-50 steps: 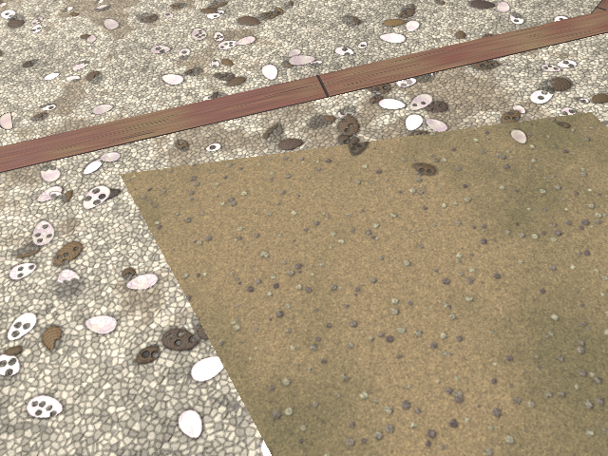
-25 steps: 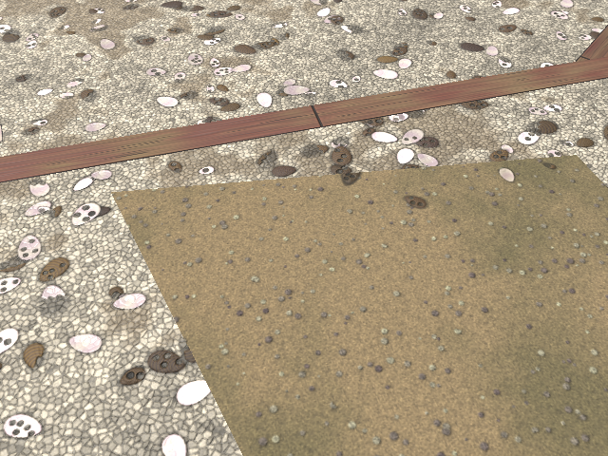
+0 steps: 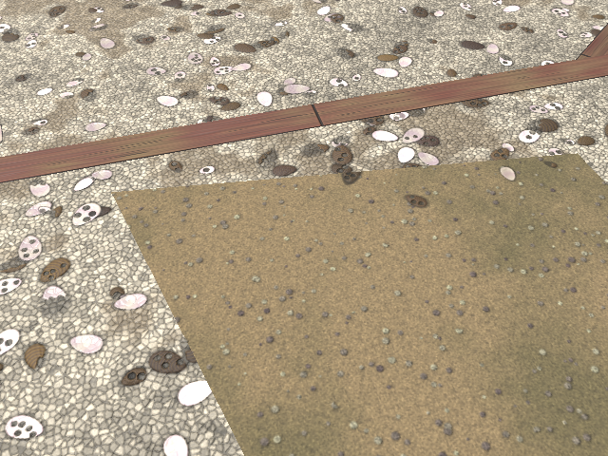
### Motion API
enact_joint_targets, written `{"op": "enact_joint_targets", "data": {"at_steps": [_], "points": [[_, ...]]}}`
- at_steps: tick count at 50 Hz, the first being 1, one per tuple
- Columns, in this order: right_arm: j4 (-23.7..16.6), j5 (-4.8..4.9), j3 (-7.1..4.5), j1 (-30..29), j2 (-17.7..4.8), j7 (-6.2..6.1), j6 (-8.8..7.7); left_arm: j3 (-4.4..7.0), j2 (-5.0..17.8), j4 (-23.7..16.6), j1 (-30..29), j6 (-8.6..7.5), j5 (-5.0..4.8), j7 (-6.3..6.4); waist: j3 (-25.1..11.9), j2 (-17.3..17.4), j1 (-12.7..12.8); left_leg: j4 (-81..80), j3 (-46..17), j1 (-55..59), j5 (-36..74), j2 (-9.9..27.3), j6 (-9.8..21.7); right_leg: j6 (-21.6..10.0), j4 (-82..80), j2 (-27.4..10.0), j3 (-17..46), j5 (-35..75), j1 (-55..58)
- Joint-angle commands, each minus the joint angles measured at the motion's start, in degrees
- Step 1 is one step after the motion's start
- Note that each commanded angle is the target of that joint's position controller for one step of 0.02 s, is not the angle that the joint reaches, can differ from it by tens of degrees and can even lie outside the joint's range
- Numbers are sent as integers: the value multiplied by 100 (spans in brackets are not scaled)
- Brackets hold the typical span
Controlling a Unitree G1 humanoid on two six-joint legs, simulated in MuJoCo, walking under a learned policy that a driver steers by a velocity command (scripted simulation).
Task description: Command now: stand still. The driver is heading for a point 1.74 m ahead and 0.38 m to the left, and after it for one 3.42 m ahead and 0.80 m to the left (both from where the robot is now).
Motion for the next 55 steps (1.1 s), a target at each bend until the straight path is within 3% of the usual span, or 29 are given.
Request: {"op": "enact_joint_targets", "data": {"at_steps": [1, 20, 46, 47, 49, 51, 53, 55], "points": [[-108, 1, -94, 177, -578, -28, -43, 94, 598, -81, 14, -47, -4, 18, -84, -16, 9, -524, -91, -357, 669, 100, 84, -137, -446, -192, 190, 914, 241], [129, 11, -44, 632, -386, -54, -52, -5, 489, 396, 161, -30, -19, 26, 11, -4, 43, -555, -59, -410, 622, 57, 93, -131, -506, -159, 131, 771, 150], [201, 27, -34, 1034, -200, -60, -64, -84, 356, 547, 492, -34, -29, 47, 91, 12, 55, -552, -69, -473, 642, 34, 129, -107, -485, -142, 81, 727, 66], [265, 28, -23, 1154, -136, -64, -57, -99, 293, 606, 604, -29, -27, 50, -52, 16, 55, -571, -9, -415, 85, -25, 146, -116, -495, -78, 13, 147, 126], [229, 92, -89, 1145, -296, -100, -37, -43, 416, 601, 663, -22, -97, 72, 210, 67, 57, -471, -29, -711, -1748, -101, 341, -251, -312, 83, -98, -1842, -266], [125, 130, -116, 1149, -342, -104, -109, -35, 397, 490, 581, -124, -112, 57, 667, 102, 20, -564, -395, -1079, -2659, 130, 585, -409, -243, -38, 82, -2602, -796], [130, 178, -164, 1404, -413, -57, -250, -47, 279, 393, 495, -308, -132, -10, 711, 306, -89, -756, -978, -832, -2710, 507, 845, -423, 135, -81, 89, -2162, -1144], [192, 208, -273, 1767, -699, 1, -339, -86, 59, 236, 276, -476, -151, -106, 608, 908, -200, -1393, -2130, -299, -3035, 1252, 1267, -339, 1056, 100, -332, -1299, -1594]]}}
Keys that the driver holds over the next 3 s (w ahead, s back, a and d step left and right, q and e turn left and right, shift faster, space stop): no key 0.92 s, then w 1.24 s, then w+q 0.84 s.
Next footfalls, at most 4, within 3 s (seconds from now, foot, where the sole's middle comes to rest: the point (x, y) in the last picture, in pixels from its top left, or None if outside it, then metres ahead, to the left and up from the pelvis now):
1.64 left None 0.45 0.12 -0.77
2.20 right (366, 352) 0.77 -0.12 -0.77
2.76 left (257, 267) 1.03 0.16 -0.77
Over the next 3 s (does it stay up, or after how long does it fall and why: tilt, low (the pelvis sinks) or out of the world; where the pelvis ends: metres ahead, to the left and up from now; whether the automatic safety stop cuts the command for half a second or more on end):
stays up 1.02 0.09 0.01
